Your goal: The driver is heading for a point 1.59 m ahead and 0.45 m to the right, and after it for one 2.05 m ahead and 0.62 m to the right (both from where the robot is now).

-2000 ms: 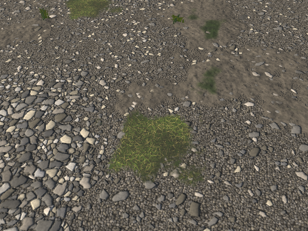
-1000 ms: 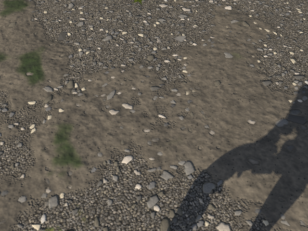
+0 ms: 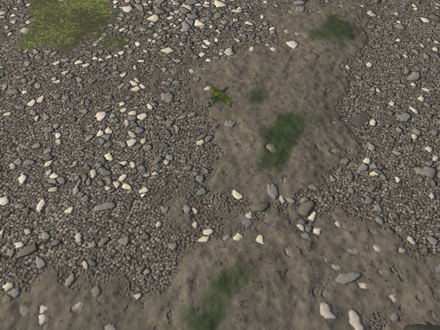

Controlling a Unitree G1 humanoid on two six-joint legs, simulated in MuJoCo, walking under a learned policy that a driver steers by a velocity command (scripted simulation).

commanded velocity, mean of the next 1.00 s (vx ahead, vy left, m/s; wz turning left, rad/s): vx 0.01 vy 0.00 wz -0.36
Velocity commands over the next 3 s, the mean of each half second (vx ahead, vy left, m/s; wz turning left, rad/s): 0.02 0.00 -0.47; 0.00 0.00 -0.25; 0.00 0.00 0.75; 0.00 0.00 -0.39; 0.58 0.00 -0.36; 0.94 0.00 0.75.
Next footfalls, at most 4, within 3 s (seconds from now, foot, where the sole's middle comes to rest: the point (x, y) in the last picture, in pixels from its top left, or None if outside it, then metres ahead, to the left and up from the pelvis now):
0.42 right None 0.01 -0.13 -0.76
0.86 left None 0.15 0.06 -0.76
1.18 right None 0.02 -0.14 -0.76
1.62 left None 0.07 0.12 -0.76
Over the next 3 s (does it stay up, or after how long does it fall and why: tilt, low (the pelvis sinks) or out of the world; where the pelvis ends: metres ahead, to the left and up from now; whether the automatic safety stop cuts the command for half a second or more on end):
stays up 0.65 -0.18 -0.01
